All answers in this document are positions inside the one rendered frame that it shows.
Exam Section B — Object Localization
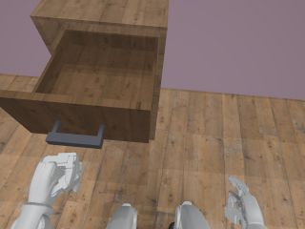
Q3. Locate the cabinet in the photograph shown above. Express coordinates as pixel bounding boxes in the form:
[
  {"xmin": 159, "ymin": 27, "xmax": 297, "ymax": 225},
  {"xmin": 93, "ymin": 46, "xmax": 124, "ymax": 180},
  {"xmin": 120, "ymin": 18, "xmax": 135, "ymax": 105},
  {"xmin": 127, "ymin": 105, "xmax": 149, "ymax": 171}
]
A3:
[{"xmin": 30, "ymin": 0, "xmax": 170, "ymax": 140}]

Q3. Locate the left robot hand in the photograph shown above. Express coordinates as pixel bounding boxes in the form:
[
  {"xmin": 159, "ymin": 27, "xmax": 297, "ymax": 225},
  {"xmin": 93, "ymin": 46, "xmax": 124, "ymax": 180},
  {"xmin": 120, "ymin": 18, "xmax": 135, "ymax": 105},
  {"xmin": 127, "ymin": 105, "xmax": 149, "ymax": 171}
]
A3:
[{"xmin": 28, "ymin": 153, "xmax": 84, "ymax": 206}]

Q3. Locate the right robot thigh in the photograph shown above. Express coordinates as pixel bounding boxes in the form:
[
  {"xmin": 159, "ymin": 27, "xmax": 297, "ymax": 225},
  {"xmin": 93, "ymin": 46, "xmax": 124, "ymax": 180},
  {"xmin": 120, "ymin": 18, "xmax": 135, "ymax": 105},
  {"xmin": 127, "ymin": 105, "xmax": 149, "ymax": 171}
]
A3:
[{"xmin": 174, "ymin": 204, "xmax": 211, "ymax": 229}]

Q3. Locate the left robot thigh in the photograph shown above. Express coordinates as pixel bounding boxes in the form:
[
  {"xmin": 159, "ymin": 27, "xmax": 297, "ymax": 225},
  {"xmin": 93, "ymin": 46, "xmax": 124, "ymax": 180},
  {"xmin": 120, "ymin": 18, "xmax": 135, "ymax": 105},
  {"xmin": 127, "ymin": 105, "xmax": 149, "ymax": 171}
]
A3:
[{"xmin": 106, "ymin": 206, "xmax": 138, "ymax": 229}]

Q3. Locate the robot thigh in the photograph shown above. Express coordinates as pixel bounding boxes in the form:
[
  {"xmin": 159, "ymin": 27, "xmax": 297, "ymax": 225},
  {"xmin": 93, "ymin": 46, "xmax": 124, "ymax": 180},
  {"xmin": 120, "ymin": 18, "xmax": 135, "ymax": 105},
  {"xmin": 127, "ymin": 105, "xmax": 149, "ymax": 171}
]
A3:
[
  {"xmin": 174, "ymin": 204, "xmax": 211, "ymax": 229},
  {"xmin": 106, "ymin": 206, "xmax": 138, "ymax": 229}
]

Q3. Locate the handle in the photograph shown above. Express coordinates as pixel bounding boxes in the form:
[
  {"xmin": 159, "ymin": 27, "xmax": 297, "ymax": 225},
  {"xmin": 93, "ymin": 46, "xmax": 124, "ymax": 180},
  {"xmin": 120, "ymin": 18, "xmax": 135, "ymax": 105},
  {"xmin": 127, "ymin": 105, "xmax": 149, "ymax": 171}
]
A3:
[{"xmin": 45, "ymin": 120, "xmax": 105, "ymax": 149}]

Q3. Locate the drawer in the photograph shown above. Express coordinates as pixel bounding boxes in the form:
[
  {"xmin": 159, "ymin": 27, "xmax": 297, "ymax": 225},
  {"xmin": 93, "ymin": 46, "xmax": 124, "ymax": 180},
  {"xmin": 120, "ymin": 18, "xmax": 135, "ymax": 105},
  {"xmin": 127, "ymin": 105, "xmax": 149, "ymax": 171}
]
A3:
[{"xmin": 0, "ymin": 30, "xmax": 159, "ymax": 143}]

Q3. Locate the left robot forearm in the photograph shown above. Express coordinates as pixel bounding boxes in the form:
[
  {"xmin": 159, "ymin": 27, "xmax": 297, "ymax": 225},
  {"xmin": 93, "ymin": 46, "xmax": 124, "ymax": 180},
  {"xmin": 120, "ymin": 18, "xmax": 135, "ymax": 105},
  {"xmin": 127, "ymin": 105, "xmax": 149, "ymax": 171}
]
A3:
[{"xmin": 10, "ymin": 202, "xmax": 54, "ymax": 229}]

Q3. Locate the right robot hand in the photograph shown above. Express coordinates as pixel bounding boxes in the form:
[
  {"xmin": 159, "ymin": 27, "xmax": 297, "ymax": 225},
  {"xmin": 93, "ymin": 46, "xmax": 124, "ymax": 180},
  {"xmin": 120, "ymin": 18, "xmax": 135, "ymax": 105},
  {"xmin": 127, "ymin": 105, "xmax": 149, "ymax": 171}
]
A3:
[{"xmin": 224, "ymin": 175, "xmax": 265, "ymax": 229}]

